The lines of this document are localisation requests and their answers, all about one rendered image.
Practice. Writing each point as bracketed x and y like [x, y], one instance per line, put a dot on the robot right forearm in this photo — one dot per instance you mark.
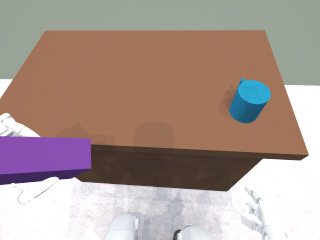
[273, 232]

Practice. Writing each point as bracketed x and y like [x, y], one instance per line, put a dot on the right robot hand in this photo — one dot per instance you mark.
[260, 216]

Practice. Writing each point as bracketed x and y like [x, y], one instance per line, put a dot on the robot thigh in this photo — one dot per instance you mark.
[124, 227]
[194, 233]

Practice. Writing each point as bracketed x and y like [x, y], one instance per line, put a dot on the left robot thigh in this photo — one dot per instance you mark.
[124, 227]

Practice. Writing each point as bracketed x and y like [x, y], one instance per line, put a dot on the right robot thigh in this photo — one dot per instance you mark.
[194, 233]

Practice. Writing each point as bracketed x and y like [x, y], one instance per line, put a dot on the table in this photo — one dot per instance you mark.
[155, 104]

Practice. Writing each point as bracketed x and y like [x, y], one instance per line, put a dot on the left robot hand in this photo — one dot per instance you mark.
[15, 194]

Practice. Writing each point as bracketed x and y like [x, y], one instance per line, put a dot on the sponge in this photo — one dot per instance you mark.
[34, 159]

